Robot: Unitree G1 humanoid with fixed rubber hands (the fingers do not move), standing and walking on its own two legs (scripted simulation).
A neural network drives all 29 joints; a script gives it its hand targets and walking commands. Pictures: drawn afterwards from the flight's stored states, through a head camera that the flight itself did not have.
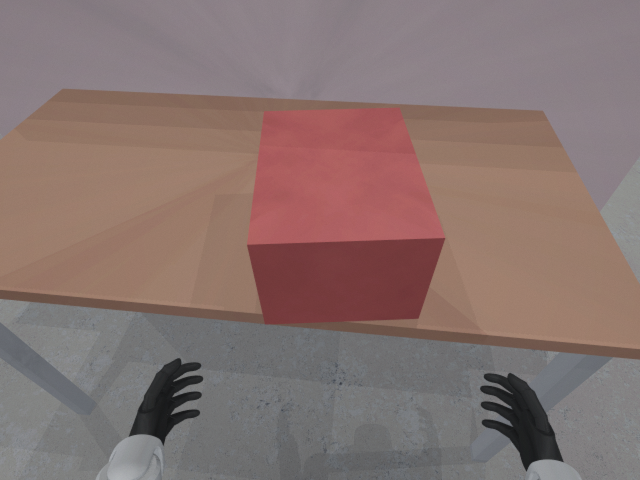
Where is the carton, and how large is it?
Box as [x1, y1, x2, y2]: [247, 108, 444, 324]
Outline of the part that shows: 399,108 264,111 247,246 265,324 418,318 444,240 444,235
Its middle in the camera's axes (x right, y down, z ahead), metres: +0.02 -0.04 +0.61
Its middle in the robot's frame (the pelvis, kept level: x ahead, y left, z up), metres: +0.48 +0.05 +0.06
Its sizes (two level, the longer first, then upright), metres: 0.300 0.228 0.177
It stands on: a table, 0.76 m high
